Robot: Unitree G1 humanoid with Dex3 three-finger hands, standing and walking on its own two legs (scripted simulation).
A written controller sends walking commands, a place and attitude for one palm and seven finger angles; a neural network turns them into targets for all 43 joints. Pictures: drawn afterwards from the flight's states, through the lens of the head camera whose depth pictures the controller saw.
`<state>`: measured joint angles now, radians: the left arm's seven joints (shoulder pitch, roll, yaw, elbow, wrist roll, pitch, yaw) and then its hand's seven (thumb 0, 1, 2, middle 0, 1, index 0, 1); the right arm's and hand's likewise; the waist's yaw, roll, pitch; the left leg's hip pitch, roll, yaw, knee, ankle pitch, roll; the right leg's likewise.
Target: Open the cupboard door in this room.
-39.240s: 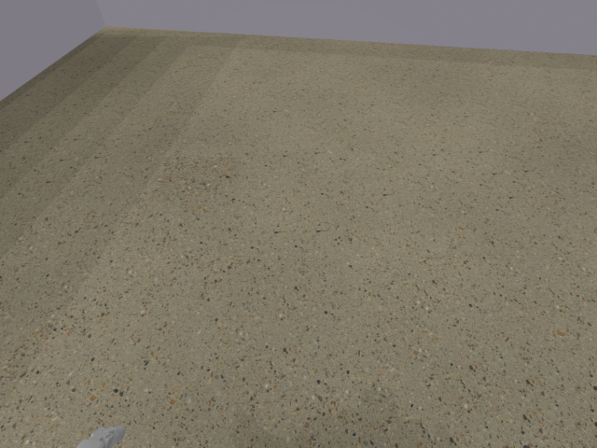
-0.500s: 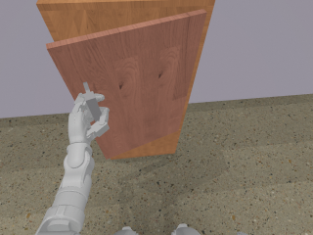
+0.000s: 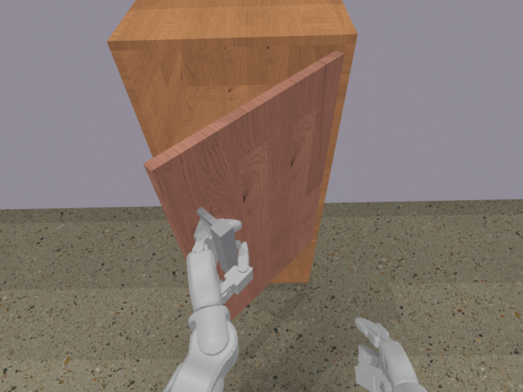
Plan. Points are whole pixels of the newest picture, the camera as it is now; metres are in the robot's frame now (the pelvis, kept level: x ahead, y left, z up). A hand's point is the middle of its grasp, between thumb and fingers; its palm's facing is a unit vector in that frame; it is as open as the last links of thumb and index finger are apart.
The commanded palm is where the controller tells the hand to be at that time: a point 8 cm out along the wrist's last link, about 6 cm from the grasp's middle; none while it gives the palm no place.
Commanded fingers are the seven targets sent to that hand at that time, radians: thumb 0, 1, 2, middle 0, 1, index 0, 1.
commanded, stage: open thumb and fingers to let go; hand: left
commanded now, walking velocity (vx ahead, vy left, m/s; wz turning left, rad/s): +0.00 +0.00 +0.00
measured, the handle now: (217, 241) +0.34 +0.08 +0.05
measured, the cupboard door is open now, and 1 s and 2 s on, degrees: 45 41 49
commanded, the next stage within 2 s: slide the hand sideways off the handle in 0.90 s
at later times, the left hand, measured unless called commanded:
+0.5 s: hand (239, 262) +0.30 +0.05 +0.05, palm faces +0.39 -0.92 -0.05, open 10.6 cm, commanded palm +0.26 +0.08 +0.04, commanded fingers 0.00 -0.50 0.30 -0.30 -1.20 -0.30 -1.20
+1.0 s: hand (233, 264) +0.30 +0.06 +0.05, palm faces +0.30 -0.95 -0.03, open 15.3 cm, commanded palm +0.25 +0.08 +0.04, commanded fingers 0.00 -0.50 0.30 -0.15 -0.30 -0.15 -0.30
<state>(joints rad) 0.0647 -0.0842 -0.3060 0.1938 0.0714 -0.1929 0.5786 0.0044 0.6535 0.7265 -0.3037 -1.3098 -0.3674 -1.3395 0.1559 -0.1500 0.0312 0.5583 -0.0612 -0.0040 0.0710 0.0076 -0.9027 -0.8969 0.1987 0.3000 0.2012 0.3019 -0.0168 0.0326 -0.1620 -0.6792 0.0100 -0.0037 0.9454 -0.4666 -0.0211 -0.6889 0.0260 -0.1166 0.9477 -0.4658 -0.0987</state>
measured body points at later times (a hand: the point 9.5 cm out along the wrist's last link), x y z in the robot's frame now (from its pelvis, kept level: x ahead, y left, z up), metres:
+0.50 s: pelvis -0.01 -0.03 +0.00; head +0.04 -0.06 +0.44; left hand +0.28 +0.09 +0.05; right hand +0.16 -0.25 -0.12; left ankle +0.00 +0.14 -0.68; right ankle +0.01 -0.06 -0.68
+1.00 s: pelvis -0.01 +0.01 -0.01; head +0.03 -0.01 +0.44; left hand +0.28 +0.11 +0.05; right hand +0.17 -0.21 -0.10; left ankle +0.00 +0.14 -0.68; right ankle +0.01 -0.05 -0.68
